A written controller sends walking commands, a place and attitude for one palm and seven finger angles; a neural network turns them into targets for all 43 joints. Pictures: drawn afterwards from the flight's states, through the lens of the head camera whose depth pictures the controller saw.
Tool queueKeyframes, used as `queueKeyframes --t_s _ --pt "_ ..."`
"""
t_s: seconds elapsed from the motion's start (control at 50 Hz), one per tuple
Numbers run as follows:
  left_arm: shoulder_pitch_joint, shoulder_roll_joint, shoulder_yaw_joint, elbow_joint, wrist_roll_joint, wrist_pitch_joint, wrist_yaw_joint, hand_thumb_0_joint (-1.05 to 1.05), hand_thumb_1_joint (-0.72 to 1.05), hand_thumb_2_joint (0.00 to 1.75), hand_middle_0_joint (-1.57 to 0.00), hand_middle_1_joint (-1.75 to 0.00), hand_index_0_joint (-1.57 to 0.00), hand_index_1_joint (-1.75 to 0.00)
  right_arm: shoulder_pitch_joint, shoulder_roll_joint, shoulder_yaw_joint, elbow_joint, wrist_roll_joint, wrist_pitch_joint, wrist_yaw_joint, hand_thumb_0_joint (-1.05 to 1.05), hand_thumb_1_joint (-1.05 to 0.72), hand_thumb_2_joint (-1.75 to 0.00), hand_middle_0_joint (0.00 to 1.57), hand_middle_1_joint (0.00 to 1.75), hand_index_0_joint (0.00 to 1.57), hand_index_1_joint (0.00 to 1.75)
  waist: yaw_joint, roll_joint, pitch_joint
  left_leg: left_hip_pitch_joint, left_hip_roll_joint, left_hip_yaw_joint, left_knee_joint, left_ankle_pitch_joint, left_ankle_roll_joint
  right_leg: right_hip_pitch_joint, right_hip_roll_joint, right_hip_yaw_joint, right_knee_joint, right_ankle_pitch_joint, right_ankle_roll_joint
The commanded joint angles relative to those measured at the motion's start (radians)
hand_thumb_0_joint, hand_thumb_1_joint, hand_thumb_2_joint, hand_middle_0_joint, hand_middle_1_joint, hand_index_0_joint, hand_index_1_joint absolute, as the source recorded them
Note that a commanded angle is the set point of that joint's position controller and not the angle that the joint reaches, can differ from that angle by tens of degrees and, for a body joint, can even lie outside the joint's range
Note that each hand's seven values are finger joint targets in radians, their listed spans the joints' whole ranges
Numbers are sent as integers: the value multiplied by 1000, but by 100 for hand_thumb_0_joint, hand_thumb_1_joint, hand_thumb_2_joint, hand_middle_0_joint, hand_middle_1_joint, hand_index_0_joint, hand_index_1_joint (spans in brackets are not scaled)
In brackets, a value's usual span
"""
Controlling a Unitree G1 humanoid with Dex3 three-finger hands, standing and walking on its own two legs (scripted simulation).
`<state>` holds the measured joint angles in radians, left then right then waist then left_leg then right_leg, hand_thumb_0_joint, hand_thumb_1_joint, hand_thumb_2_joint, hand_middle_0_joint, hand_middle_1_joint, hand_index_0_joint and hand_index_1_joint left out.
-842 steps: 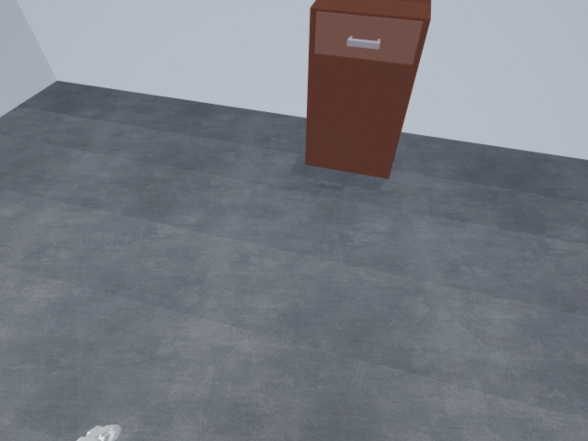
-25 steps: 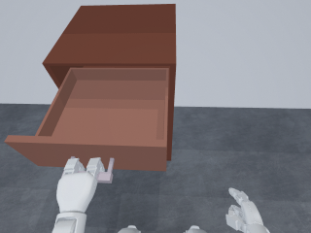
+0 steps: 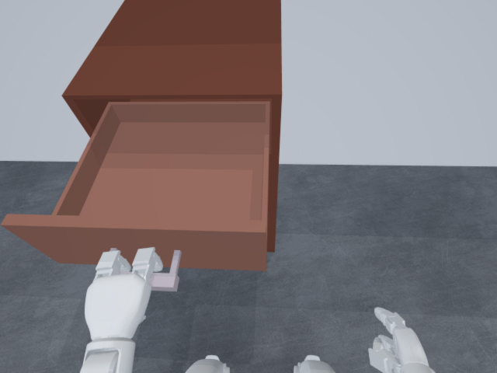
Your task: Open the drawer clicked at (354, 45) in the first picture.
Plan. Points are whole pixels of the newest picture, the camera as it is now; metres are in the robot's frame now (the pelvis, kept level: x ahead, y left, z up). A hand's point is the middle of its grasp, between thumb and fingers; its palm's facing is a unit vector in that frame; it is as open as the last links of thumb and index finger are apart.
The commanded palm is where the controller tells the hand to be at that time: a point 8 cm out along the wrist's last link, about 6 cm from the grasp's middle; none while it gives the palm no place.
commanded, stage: open the thumb to release the handle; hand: left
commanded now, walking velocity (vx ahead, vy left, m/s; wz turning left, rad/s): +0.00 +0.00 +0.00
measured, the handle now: (141, 268) +0.28 +0.21 -0.01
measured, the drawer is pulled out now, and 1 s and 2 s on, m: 0.30 0.29 0.29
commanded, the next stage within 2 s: lift the hand off the handle in 0.26 s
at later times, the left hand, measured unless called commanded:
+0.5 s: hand (135, 304) +0.23 +0.21 -0.03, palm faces +0.02 -0.06 -1.00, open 13.7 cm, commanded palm +0.21 +0.21 +0.02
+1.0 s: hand (133, 291) +0.24 +0.21 -0.01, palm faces +0.01 -0.08 -1.00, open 13.7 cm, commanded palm +0.22 +0.21 +0.05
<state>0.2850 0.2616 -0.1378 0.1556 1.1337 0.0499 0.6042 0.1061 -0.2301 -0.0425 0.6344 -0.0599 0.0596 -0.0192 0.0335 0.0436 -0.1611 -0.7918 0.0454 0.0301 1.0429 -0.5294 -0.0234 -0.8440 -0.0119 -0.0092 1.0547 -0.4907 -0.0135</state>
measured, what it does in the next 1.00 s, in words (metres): stands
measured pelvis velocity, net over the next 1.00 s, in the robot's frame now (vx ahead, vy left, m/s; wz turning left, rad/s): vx -0.01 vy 0.00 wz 0.01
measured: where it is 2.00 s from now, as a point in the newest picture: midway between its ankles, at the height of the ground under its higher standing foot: outside the picture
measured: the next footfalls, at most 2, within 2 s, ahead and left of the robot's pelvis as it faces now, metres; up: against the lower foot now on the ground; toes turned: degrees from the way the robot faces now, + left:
none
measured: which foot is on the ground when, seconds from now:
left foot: down 0.00-1.00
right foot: down 0.00-1.00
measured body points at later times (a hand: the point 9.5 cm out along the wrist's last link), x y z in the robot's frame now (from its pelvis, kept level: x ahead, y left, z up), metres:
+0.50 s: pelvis -0.02 +0.00 +0.00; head +0.04 -0.02 +0.45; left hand +0.22 +0.21 +0.02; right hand +0.17 -0.24 -0.11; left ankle -0.02 +0.13 -0.67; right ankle +0.01 -0.11 -0.67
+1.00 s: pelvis -0.01 +0.00 +0.02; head +0.04 -0.02 +0.46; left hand +0.24 +0.21 +0.04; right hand +0.16 -0.24 -0.10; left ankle -0.02 +0.13 -0.67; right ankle +0.01 -0.11 -0.67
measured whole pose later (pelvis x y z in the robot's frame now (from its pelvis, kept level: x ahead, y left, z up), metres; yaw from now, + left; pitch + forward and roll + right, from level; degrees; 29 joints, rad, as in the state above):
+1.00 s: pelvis -0.01 +0.00 +0.02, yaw +0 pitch +13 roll +1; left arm 0.14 0.28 -0.15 0.26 1.10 0.05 0.53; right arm 0.14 -0.23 -0.03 0.65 -0.04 0.05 -0.05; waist 0.02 0.05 -0.13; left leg -0.70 0.04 0.02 0.94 -0.46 -0.02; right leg -0.75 -0.02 -0.01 0.95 -0.42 -0.01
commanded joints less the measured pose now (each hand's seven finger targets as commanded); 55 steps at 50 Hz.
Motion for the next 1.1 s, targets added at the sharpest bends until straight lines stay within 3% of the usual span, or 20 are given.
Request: queueKeyframes --t_s 0.0,0.04,0.06,0.14,0.26,0.32,0.34,0.42,0.44,0.6,0.64,0.7,0.74,0.76,0.82,0.88,0.9,0.94,1.0,1.08 --pt "-40 136 99 -128 -6 32 16 0 -1 51 -33 -125 -33 -125 -86 -96 -20 -148 5 -54 -17 0 -90 -90 20 30 20 30 4 -86 -238 147 -78 7 -132 306 39 222 35 3 -181 399 -22" --pt "-73 156 119 -99 -8 30 4 0 -15 45 -32 -124 -32 -124 -83 -98 -21 -142 9 -50 -23 0 -90 -90 20 30 20 30 -2 -102 -213 142 -76 3 -142 281 39 217 38 3 -197 356 -23" --pt "-101 138 92 -99 -2 25 2 0 -22 42 -32 -123 -32 -123 -89 -95 -16 -143 6 -52 -25 0 -90 -90 20 30 20 30 -4 -93 -201 137 -78 6 -143 259 41 204 34 6 -203 325 -19" --pt "-121 154 112 -85 -5 8 -6 0 -50 30 -30 -120 -30 -120 -78 -94 -22 -139 6 -57 -29 0 -90 -90 20 30 20 30 4 -75 -226 153 -78 5 -147 261 41 216 35 5 -208 316 -24" --pt "-125 153 113 -80 -1 -12 0 0 -50 30 -30 -120 -30 -120 -81 -90 -21 -143 5 -59 -25 0 -90 -90 20 30 20 30 10 -54 -207 141 -79 6 -147 242 39 192 33 3 -206 276 -26" --pt "-161 155 115 -61 -1 -12 2 0 -50 30 -30 -120 -30 -120 -76 -92 -24 -139 6 -60 -25 0 -90 -90 20 30 20 30 3 -75 -200 125 -80 4 -147 219 41 188 32 4 -210 250 -24" --pt "-146 148 108 -91 -3 -11 3 0 -50 30 -30 -120 -30 -120 -82 -93 -26 -146 6 -59 -24 0 -90 -90 20 30 20 30 8 -54 -228 143 -80 5 -148 235 40 200 34 8 -210 262 -27" --pt "-245 136 78 -64 1 -2 6 0 -50 30 -30 -120 -30 -120 -73 -95 -27 -131 6 -60 -26 0 -90 -90 20 30 20 30 -17 -71 -207 141 -76 2 -146 211 43 164 31 -1 -214 228 -22" --pt "-243 158 104 -53 1 2 7 0 -50 30 -30 -120 -30 -120 -74 -98 -27 -131 8 -59 -30 0 -90 -90 20 30 20 30 -11 -80 -209 135 -78 -1 -148 210 43 171 35 -2 -215 221 -24" --pt "-362 139 59 1 -7 11 -9 0 -50 30 -30 -120 -30 -120 -62 -98 -23 -118 14 -63 -44 0 -90 -90 20 30 20 30 -19 -84 -217 133 -81 1 -161 177 47 173 28 -3 -232 173 -19" --pt "-394 173 89 22 -6 8 -11 0 -50 30 -30 -120 -30 -120 -54 -100 -26 -107 15 -63 -51 0 -90 -90 20 30 20 30 -21 -93 -230 136 -78 0 -157 190 48 179 29 0 -231 188 -20" --pt "-396 155 66 -21 -10 4 -12 0 -50 30 -30 -120 -30 -120 -57 -97 -24 -119 15 -65 -50 0 -90 -90 20 30 20 30 -10 -45 -251 166 -82 5 -172 209 47 200 29 0 -236 209 -22" --pt "-343 185 107 -35 -19 7 -13 0 -50 30 -30 -120 -30 -120 -52 -99 -28 -123 17 -63 -50 0 -90 -90 20 30 20 30 2 -52 -279 187 -79 3 -179 244 45 237 33 -2 -235 251 -24" --pt "-326 157 83 -53 -26 5 -15 0 -50 30 -30 -120 -30 -120 -54 -95 -25 -129 16 -64 -47 0 -90 -90 20 30 20 30 0 -55 -273 187 -80 6 -183 245 46 243 30 -2 -240 258 -22" --pt "-322 157 83 -74 -30 3 -18 0 -50 30 -30 -120 -30 -120 -60 -98 -23 -131 18 -62 -44 0 -90 -90 20 30 20 30 -8 -57 -225 190 -77 2 -201 236 44 233 32 -9 -254 240 -22" --pt "-265 162 96 -84 -26 9 -16 0 -50 30 -30 -120 -30 -120 -62 -97 -25 -136 17 -60 -38 0 -90 -90 20 30 20 30 2 -50 -223 208 -77 7 -212 258 43 256 34 -6 -264 270 -25" --pt "-255 156 89 -86 -31 12 -19 0 -50 30 -30 -120 -30 -120 -63 -99 -23 -138 18 -57 -36 0 -90 -90 20 30 20 30 0 -75 -217 204 -77 7 -217 253 44 263 34 -8 -268 266 -23" --pt "-261 185 116 -95 -33 18 -25 0 -50 30 -30 -120 -30 -120 -67 -103 -24 -139 20 -52 -37 0 -90 -90 20 30 20 30 0 -82 -216 210 -78 5 -224 265 44 284 34 -2 -276 285 -24" --pt "-281 162 85 -119 -30 21 -33 0 -50 30 -30 -120 -30 -120 -75 -100 -21 -145 20 -47 -35 0 -90 -90 20 30 20 30 -2 -47 -198 237 -78 8 -241 261 44 276 34 -7 -289 270 -24" --pt "-259 179 102 -142 -34 22 -42 0 -50 30 -30 -120 -30 -120 -76 -99 -25 -145 21 -42 -34 0 -90 -90 20 30 20 30 5 -50 -208 273 -77 8 -258 297 43 311 36 -7 -299 311 -25"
